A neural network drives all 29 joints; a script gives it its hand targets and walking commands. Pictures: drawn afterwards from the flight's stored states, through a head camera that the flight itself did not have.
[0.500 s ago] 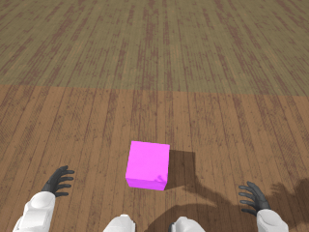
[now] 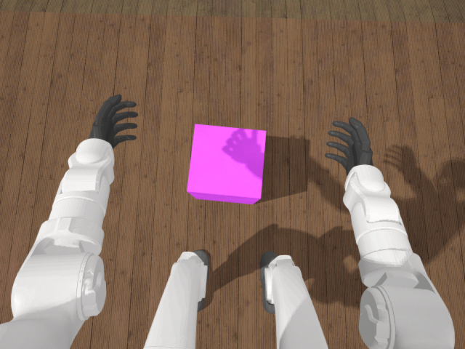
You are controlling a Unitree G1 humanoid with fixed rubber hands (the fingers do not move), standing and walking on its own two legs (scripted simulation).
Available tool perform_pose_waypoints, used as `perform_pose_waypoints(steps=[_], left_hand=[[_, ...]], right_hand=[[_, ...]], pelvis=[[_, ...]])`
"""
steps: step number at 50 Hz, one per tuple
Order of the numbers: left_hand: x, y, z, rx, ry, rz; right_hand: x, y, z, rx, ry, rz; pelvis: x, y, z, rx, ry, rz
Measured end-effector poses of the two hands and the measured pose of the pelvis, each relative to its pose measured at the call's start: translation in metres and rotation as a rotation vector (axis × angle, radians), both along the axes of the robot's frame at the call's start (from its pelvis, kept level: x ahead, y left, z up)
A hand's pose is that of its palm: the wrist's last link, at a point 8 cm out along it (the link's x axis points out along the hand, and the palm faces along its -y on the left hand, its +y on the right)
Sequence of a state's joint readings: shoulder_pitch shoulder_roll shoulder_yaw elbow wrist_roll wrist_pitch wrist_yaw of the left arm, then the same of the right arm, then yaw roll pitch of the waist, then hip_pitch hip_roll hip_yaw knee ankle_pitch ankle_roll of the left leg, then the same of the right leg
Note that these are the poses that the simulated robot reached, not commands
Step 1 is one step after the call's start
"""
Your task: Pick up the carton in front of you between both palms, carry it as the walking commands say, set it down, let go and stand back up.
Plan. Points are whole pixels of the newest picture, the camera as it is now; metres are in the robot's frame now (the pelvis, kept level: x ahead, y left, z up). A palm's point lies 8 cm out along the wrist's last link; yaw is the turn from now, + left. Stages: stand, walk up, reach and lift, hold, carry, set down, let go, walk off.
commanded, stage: reach and lift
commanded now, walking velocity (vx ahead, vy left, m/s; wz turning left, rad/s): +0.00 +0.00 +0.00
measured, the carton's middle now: (227, 168) +0.48 +0.03 -0.54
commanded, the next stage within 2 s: none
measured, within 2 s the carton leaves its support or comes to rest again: leaves its support in 1.92 s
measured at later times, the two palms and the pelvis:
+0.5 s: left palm (142, 131) +0.50 +0.22 -0.24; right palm (308, 144) +0.49 -0.15 -0.24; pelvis +0.00 +0.00 -0.08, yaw -1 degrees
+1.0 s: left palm (165, 158) +0.49 +0.21 -0.43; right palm (292, 169) +0.47 -0.16 -0.44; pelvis -0.06 -0.01 -0.27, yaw -1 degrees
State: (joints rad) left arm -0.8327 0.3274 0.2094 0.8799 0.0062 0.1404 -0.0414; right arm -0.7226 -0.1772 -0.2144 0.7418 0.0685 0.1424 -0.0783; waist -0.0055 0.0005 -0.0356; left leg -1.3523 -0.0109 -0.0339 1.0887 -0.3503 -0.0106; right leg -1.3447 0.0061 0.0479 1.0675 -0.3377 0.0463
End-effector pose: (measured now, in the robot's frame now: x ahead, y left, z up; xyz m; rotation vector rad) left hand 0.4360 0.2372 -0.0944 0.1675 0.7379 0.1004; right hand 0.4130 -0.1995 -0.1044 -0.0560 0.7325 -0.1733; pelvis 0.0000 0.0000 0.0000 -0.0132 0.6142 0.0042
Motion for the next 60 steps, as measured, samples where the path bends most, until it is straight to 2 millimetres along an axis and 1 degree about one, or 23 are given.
perform_pose_waypoints(steps=[4, 10, 13, 16, 19, 21, 25, 28, 32, 36, 39, 42, 45, 47, 51, 53, 56, 60], left_hand=[[0.027, -0.003, 0.005, -0.035, -0.068, 0.009], [0.063, -0.015, -0.005, -0.101, -0.095, -0.005], [0.077, -0.021, -0.019, -0.125, -0.098, 0.001], [0.08, -0.024, -0.046, -0.121, -0.061, 0.005], [0.077, -0.023, -0.076, -0.104, -0.046, 0.007], [0.074, -0.02, -0.098, -0.094, -0.029, 0.022], [0.066, -0.015, -0.146, -0.084, -0.017, 0.042], [0.062, -0.017, -0.184, -0.087, -0.02, 0.046], [0.061, -0.02, -0.225, -0.078, -0.04, 0.031], [0.058, -0.022, -0.258, -0.078, -0.055, 0.02], [0.054, -0.022, -0.278, -0.073, -0.061, 0.017], [0.046, -0.023, -0.3, -0.067, -0.031, 0.009], [0.049, -0.026, -0.311, -0.058, -0.052, 0.003], [0.049, -0.025, -0.322, -0.06, -0.039, 0.014], [0.05, -0.028, -0.347, -0.065, -0.007, 0.026], [0.049, -0.031, -0.36, -0.075, 0.011, 0.038], [0.049, -0.035, -0.379, -0.087, 0.037, 0.039], [0.055, -0.037, -0.391, -0.085, 0.018, 0.029]], right_hand=[[0.031, 0.01, 0.001, 0.003, -0.073, -0.018], [0.069, 0.026, -0.002, 0.009, -0.102, -0.021], [0.081, 0.034, -0.014, 0.012, -0.089, -0.017], [0.088, 0.04, -0.034, 0.014, -0.071, -0.009], [0.087, 0.044, -0.063, 0.014, -0.046, -0.007], [0.084, 0.047, -0.089, 0.024, -0.016, -0.007], [0.073, 0.045, -0.139, 0.01, 0.009, -0.021], [0.065, 0.043, -0.176, 0.011, 0.011, -0.032], [0.063, 0.039, -0.217, -0.005, -0.003, -0.018], [0.062, 0.03, -0.244, -0.01, -0.045, -0.023], [0.058, 0.025, -0.266, -0.001, -0.044, -0.038], [0.051, 0.025, -0.29, 0.011, -0.024, -0.032], [0.051, 0.028, -0.309, 0.028, -0.026, -0.03], [0.053, 0.031, -0.319, 0.034, -0.025, -0.017], [0.055, 0.035, -0.344, 0.033, 0.001, 0.001], [0.057, 0.035, -0.354, 0.024, 0.013, 0.009], [0.058, 0.034, -0.367, 0.018, 0.039, 0.018], [0.064, 0.031, -0.376, 0.015, 0.039, 0.022]], pelvis=[[-0.011, -0.001, -0.009, 0.002, 0.046, 0.002], [-0.022, -0.004, -0.02, 0.002, 0.086, 0.006], [-0.021, -0.005, -0.026, 0.004, 0.118, 0.005], [-0.016, -0.005, -0.034, 0.001, 0.156, 0.006], [-0.008, -0.004, -0.045, -0.01, 0.197, 0.005], [-0.002, -0.003, -0.057, -0.018, 0.222, 0.0], [0.004, 0.0, -0.085, -0.026, 0.274, 0.003], [0.004, 0.002, -0.11, -0.032, 0.294, 0.004], [-0.002, 0.004, -0.146, -0.037, 0.304, 0.004], [-0.01, 0.005, -0.185, -0.038, 0.296, 0.004], [-0.02, 0.004, -0.209, -0.036, 0.268, -0.001], [-0.032, 0.002, -0.228, -0.029, 0.237, -0.002], [-0.045, -0.001, -0.245, -0.02, 0.191, -0.004], [-0.052, -0.003, -0.256, -0.015, 0.161, -0.008], [-0.061, -0.006, -0.274, -0.01, 0.106, -0.008], [-0.064, -0.007, -0.28, -0.008, 0.068, -0.013], [-0.062, -0.008, -0.285, -0.01, 0.035, -0.014], [-0.054, -0.008, -0.29, -0.013, 0.03, -0.018]])
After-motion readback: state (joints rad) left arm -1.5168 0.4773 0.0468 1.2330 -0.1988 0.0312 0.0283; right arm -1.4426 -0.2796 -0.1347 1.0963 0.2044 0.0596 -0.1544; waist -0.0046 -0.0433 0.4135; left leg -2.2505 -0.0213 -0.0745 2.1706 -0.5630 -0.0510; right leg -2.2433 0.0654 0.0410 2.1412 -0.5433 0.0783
